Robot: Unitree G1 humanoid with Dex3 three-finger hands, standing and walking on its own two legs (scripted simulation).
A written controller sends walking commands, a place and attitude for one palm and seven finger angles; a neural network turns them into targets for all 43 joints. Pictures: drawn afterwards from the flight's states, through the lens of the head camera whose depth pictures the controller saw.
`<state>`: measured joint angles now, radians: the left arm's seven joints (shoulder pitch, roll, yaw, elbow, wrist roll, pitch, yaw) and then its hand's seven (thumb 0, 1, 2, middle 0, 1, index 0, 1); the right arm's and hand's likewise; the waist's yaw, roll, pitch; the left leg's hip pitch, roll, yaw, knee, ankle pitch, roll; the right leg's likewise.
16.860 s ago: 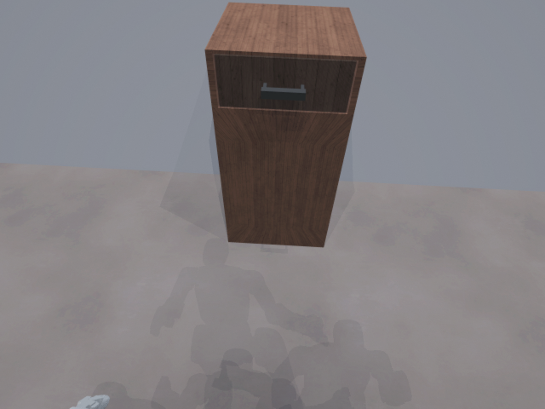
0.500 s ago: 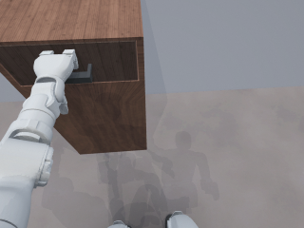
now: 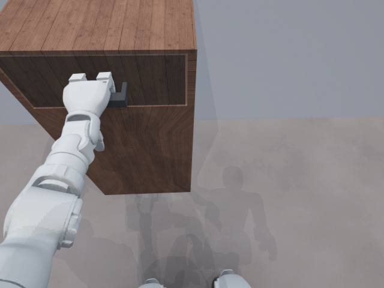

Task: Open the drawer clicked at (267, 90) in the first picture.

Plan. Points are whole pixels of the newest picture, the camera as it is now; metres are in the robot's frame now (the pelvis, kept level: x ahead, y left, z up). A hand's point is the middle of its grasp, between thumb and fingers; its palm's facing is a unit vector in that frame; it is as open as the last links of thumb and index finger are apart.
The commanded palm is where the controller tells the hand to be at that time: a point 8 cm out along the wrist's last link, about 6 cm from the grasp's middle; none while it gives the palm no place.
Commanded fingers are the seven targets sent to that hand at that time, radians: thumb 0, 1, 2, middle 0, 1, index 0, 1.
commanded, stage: lower the fingers behind the handle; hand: left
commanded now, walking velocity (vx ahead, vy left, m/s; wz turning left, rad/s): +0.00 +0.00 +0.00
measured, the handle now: (99, 93) +0.54 +0.19 +0.05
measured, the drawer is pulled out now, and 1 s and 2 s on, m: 0.00 0.00 0.06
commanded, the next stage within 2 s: close the thumb around the handle in 0.30 s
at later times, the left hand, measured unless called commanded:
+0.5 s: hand (97, 115) +0.49 +0.19 +0.03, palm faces -0.01 -0.01 -1.00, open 13.6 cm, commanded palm +0.48 +0.20 +0.08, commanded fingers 0.00 -0.16 0.44 -0.32 -1.24 -0.32 -1.24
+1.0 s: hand (97, 114) +0.50 +0.19 +0.03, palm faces -0.03 -0.01 -1.00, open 5.8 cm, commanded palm +0.48 +0.20 +0.08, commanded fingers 0.00 0.90 0.90 -0.40 -1.35 -0.40 -1.35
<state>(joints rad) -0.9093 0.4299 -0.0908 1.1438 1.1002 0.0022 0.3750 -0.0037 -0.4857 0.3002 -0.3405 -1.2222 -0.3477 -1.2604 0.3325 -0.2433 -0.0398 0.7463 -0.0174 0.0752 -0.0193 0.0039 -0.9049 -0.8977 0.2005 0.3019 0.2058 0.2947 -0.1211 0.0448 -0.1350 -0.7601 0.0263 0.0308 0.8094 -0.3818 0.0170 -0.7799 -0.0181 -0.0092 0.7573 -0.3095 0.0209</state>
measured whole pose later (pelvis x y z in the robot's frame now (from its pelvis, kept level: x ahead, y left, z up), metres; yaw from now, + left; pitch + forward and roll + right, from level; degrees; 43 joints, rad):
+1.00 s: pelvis +0.01 -0.01 +0.00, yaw +0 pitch +19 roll -1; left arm -0.83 0.46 -0.05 1.07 1.11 -0.08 0.36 0.00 0.67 0.80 -0.39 -1.32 -0.40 -1.32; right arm 0.33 -0.26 -0.06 0.73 -0.02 0.08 -0.03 0.00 -0.91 -0.90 0.20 0.30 0.20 0.29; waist -0.11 0.04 -0.12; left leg -0.74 0.04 0.03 0.80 -0.39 0.00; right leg -0.77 -0.01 -0.01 0.76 -0.33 0.01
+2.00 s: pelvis +0.03 -0.01 +0.02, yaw -1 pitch +14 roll +0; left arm -0.46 0.38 -0.10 0.70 1.08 -0.02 0.34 0.01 0.72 0.81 -0.38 -1.35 -0.42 -1.35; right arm 0.23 -0.24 -0.07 0.67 0.00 0.10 -0.02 0.00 -0.91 -0.90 0.20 0.30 0.20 0.29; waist -0.03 0.05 -0.12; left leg -0.54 0.03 0.04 0.69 -0.39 0.00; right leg -0.58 -0.01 0.00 0.68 -0.33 0.01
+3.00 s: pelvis +0.02 -0.02 +0.02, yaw -1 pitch +8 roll +0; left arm -0.02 0.35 -0.12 0.27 1.07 0.02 0.35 0.01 0.70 0.83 -0.36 -1.35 -0.42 -1.35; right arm 0.15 -0.24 -0.05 0.66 -0.01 0.06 -0.03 0.01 -0.91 -0.90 0.20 0.30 0.20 0.29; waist 0.03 0.05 -0.08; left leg -0.43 0.03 0.05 0.67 -0.37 -0.01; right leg -0.49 -0.01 0.01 0.68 -0.33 0.00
